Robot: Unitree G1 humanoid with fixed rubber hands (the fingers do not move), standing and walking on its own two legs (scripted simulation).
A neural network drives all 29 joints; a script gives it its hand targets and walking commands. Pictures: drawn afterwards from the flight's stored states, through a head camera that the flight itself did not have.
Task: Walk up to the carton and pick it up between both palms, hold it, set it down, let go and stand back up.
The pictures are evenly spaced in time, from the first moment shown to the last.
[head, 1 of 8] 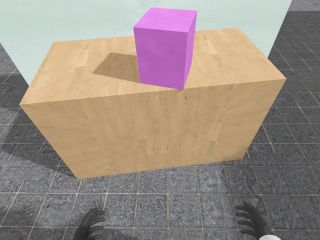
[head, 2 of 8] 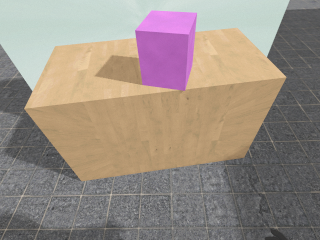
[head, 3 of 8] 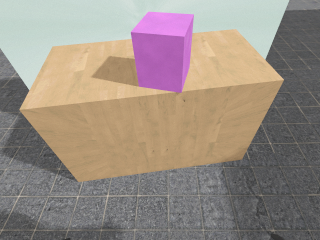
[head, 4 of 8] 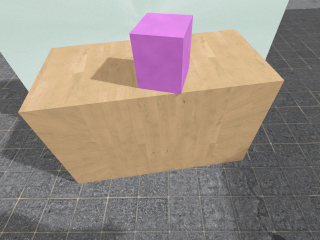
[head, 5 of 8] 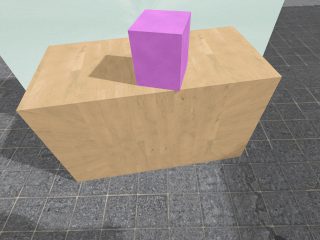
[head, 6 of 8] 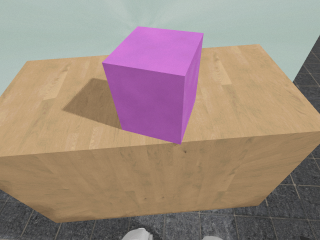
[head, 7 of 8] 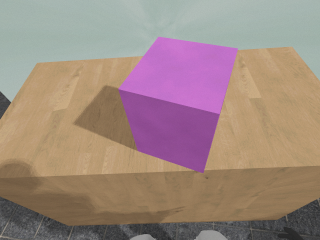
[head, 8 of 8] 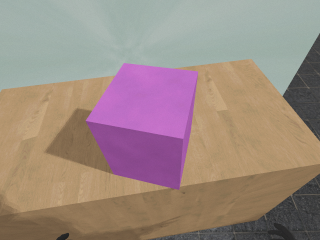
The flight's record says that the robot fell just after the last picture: no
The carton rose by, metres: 0.00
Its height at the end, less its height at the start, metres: +0.00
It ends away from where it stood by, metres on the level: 0.00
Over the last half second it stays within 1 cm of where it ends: yes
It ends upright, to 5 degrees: yes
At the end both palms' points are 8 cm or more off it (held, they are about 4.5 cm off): yes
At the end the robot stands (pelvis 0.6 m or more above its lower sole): yes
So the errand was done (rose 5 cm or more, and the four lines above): no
